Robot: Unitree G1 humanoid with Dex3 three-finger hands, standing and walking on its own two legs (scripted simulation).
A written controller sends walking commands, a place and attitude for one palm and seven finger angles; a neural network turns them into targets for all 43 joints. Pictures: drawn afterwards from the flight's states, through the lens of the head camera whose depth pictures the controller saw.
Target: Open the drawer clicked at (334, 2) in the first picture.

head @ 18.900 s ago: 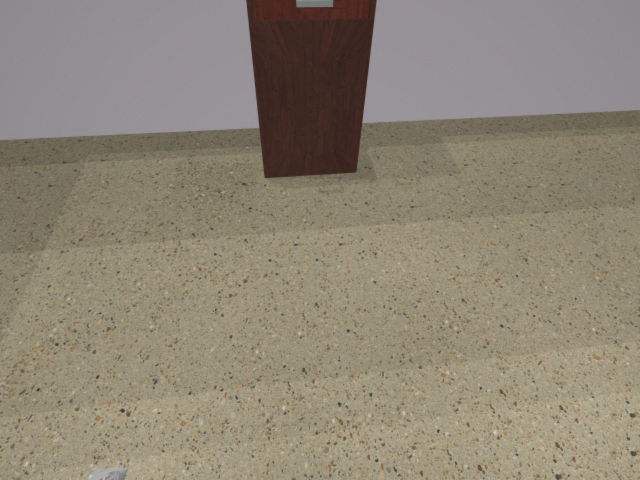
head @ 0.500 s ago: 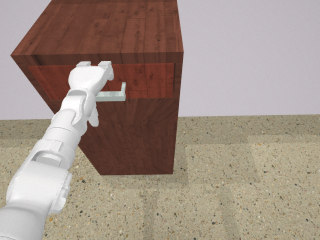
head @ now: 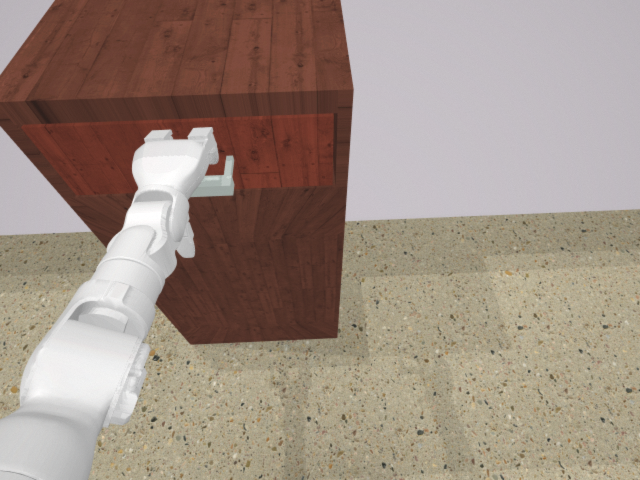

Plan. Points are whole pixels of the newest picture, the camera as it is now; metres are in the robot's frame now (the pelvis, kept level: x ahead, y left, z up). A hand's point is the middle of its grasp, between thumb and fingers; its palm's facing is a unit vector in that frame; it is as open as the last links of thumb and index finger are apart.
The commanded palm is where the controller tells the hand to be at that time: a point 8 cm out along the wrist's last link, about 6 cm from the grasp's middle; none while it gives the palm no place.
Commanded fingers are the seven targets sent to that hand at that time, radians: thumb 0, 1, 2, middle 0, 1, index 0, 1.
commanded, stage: lower the fingers behind the handle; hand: left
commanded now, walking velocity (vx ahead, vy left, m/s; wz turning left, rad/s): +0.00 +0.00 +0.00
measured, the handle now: (189, 175) +0.53 +0.17 +0.05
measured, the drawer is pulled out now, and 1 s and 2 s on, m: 0.00 0.00 0.00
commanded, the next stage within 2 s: close the thumb around the handle in 1.00 s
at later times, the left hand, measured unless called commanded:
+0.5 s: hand (189, 213) +0.47 +0.16 +0.03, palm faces -0.04 -0.01 -1.00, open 13.8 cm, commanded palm +0.46 +0.17 +0.09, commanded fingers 0.00 -0.50 0.30 -0.30 -1.20 -0.30 -1.20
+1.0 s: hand (189, 214) +0.48 +0.17 +0.03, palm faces -0.04 -0.01 -1.00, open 13.8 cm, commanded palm +0.46 +0.17 +0.08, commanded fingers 0.00 -0.50 0.30 -0.30 -1.20 -0.30 -1.20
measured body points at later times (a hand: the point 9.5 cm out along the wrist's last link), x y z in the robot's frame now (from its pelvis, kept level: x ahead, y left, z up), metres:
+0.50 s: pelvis -0.01 +0.00 -0.01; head +0.07 -0.02 +0.44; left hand +0.47 +0.16 +0.09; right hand +0.03 -0.28 -0.14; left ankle -0.04 +0.10 -0.72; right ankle -0.02 -0.08 -0.72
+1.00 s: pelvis -0.01 +0.00 -0.01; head +0.08 -0.01 +0.43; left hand +0.47 +0.17 +0.08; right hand +0.00 -0.27 -0.14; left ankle -0.04 +0.10 -0.72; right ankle -0.02 -0.08 -0.72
